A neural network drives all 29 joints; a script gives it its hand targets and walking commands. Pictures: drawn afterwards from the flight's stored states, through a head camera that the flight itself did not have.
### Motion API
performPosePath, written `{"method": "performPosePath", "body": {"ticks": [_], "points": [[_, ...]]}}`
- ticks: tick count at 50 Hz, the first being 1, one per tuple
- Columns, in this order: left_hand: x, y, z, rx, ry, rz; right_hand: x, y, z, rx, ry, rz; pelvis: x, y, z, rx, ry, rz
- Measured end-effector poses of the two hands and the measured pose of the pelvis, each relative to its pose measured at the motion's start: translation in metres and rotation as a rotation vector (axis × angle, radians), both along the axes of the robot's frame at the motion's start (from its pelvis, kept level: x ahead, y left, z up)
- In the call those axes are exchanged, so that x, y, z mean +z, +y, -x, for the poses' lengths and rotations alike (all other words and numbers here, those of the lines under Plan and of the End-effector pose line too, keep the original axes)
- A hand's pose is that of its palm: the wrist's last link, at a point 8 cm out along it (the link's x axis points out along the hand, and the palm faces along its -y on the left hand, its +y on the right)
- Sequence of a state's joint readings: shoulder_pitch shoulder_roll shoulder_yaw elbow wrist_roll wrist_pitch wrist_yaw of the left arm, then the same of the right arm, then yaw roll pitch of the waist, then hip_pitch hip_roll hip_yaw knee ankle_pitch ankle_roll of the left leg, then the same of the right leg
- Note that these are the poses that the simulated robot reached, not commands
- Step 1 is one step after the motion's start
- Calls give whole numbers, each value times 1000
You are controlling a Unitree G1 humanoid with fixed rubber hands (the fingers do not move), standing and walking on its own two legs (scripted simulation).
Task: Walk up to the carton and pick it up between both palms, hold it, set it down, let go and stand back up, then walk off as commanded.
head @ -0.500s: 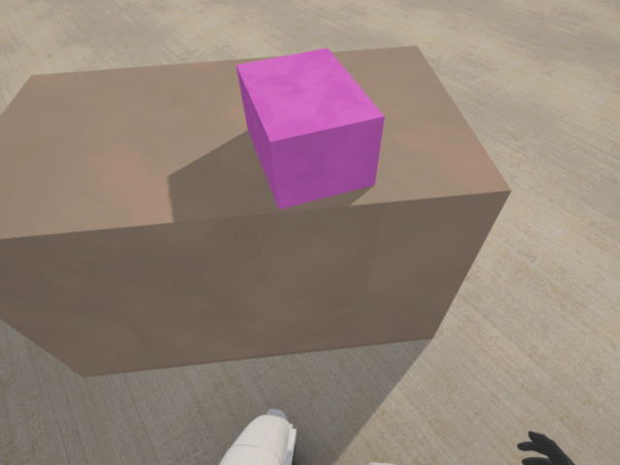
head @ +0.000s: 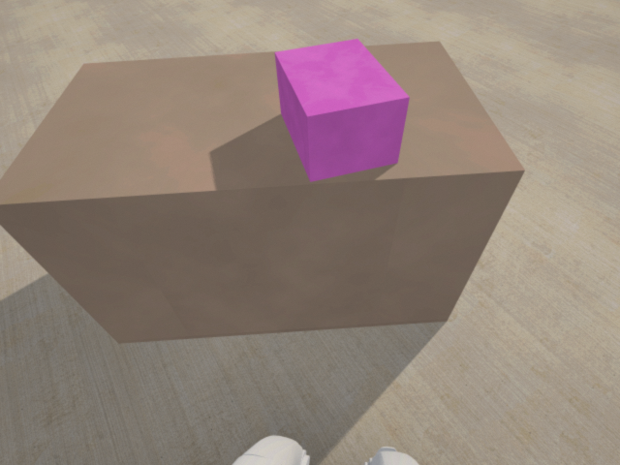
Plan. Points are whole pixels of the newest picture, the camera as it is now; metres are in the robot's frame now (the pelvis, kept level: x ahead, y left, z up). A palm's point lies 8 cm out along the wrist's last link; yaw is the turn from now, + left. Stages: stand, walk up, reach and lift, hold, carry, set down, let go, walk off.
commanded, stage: walk off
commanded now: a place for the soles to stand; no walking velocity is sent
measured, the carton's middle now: (335, 106) +0.83 +0.04 +0.01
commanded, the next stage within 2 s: stand in 1.94 s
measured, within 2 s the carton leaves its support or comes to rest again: neither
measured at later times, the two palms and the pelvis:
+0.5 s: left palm out of the picture -0.04 +0.37 -0.16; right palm out of the picture +0.01 -0.26 -0.04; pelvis -0.09 +0.05 +0.00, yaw -2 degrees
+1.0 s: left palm out of the picture -0.16 +0.28 -0.06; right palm out of the picture -0.09 -0.39 -0.10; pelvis -0.20 -0.07 +0.00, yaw -2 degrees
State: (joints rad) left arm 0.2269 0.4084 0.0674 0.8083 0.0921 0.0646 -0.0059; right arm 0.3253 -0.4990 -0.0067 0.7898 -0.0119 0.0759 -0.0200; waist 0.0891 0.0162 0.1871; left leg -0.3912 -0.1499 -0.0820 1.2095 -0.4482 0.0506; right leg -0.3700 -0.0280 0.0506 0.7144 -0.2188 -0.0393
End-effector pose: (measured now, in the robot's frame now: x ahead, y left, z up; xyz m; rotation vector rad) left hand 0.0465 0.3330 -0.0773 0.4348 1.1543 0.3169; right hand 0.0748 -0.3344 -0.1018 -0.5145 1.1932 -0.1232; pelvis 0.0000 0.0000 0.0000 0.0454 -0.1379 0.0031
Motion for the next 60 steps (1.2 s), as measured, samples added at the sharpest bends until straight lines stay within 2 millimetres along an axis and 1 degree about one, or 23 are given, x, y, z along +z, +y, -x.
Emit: {"method": "performPosePath", "body": {"ticks": [4,7,10,13,17,20,23,27,31,35,39,42,45,48,50,55,60], "points": [[-26,18,9,-3,-29,58,13,18,16,4,-16,58,-8,24,17,6,1,38],[-55,34,17,-14,-31,95,15,32,33,13,-21,114,-23,43,32,-6,0,71],[-73,35,27,-28,5,145,28,54,50,-21,-32,118,-19,50,45,-22,-18,74],[-80,33,40,-20,20,192,43,67,57,-23,-25,130,-11,54,53,-13,16,96],[-82,33,60,-23,74,217,59,73,53,-8,-48,146,-3,59,65,-21,74,109],[-83,36,73,-34,109,213,64,76,53,-5,-90,147,-2,60,73,-35,90,109],[-82,37,80,-42,111,200,63,75,60,-10,-113,140,-3,58,82,-43,87,107],[-78,34,88,-52,94,179,59,68,76,-24,-134,125,-5,49,96,-52,68,102],[-74,24,100,-60,78,155,53,53,94,-31,-157,111,-8,34,113,-62,48,88],[-69,5,118,-66,72,134,41,29,112,-27,-173,91,-14,11,132,-69,31,60],[-59,-16,145,-65,81,88,20,-5,127,-13,-188,64,-23,-18,152,-74,25,18],[-41,-34,174,-33,76,51,6,-25,137,-2,-176,25,-22,-39,169,-51,4,5],[-16,-43,194,-6,69,11,3,-37,146,-7,-163,-17,-10,-53,181,-26,7,-39],[8,-48,204,-3,70,-34,2,-48,157,-12,-152,-42,-1,-62,192,-24,34,-50],[17,-51,208,-8,63,-56,-1,-55,166,-10,-133,-49,2,-67,200,-22,51,-56],[27,-57,216,-19,35,-74,-10,-65,192,-19,-75,-51,3,-73,212,-17,55,-58],[27,-53,221,-18,-1,-64,-6,-65,214,-31,-35,-43,6,-69,220,-10,60,-44]]}}
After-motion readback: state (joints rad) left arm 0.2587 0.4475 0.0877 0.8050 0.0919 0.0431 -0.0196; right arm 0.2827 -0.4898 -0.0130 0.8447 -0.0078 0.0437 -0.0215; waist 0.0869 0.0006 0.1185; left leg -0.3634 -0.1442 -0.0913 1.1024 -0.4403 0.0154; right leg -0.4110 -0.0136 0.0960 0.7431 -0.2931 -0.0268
